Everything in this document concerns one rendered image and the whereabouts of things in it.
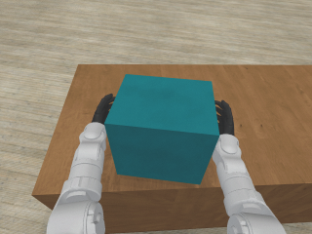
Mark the robot left upper arm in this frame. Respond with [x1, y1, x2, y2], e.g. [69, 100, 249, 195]
[48, 200, 105, 234]

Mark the robot right forearm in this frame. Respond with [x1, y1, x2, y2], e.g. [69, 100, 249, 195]
[212, 134, 287, 234]

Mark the robot right upper arm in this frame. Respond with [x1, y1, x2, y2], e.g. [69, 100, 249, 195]
[227, 212, 286, 234]

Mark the robot left hand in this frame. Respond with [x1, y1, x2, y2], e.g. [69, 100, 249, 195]
[91, 94, 116, 125]

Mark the pedestal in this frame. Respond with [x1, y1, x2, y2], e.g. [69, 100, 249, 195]
[31, 64, 312, 234]

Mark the carton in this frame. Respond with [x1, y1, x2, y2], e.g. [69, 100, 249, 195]
[104, 74, 220, 185]

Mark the robot right hand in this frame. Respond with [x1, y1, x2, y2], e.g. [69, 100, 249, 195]
[214, 100, 235, 136]

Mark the robot left forearm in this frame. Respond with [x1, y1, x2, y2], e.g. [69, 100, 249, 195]
[46, 122, 107, 234]

